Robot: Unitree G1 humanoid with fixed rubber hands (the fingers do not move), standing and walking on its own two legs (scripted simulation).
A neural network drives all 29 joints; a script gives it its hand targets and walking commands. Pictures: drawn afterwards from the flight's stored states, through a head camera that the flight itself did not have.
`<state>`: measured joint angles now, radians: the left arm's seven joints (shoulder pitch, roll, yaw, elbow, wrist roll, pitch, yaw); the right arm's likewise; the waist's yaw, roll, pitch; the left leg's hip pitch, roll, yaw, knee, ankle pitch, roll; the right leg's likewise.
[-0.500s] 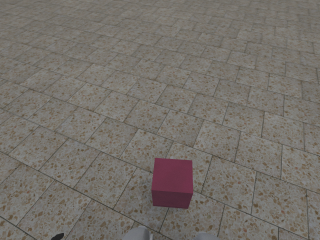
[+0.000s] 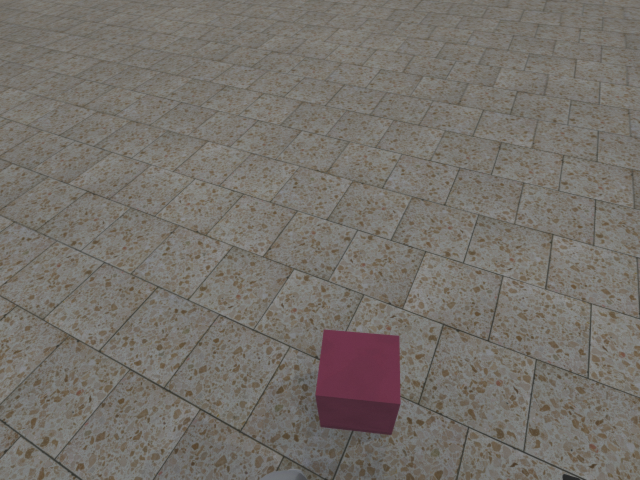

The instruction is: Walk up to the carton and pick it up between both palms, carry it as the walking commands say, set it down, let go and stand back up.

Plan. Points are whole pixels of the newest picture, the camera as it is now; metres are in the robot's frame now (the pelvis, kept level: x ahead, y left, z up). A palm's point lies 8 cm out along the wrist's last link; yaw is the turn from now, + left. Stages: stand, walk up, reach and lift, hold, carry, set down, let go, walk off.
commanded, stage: walk up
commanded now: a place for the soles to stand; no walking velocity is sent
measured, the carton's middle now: (358, 383) +0.48 -0.03 -0.61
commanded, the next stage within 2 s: none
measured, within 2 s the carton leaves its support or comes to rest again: neither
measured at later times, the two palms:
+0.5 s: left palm (142, 469) +0.16 +0.27 -0.09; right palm out of the picture +0.16 -0.32 -0.10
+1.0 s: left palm (128, 473) +0.15 +0.28 -0.08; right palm out of the picture +0.15 -0.31 -0.09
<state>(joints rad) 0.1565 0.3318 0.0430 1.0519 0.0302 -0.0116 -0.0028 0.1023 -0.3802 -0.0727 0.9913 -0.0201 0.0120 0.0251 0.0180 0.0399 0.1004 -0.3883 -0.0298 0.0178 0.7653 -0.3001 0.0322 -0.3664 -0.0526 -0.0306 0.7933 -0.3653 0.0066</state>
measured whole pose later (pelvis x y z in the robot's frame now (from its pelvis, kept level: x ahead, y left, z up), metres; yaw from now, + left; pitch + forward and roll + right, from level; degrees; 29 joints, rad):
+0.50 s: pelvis +0.04 -0.02 +0.02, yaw +1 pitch -2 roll +0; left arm 0.04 0.33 0.03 1.05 0.01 -0.03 0.01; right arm 0.05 -0.37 -0.04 1.02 0.00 0.00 0.01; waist -0.01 0.02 0.10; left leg -0.30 -0.01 -0.01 0.63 -0.29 0.00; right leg -0.27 -0.03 -0.06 0.65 -0.34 -0.01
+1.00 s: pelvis +0.04 -0.02 +0.03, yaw +2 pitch -3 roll +0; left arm 0.02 0.34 0.04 1.06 0.00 -0.01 0.00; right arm 0.06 -0.35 -0.03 1.06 -0.01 0.00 0.01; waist 0.00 0.02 0.13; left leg -0.22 -0.02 -0.03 0.51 -0.23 0.01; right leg -0.18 -0.03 -0.07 0.50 -0.27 0.00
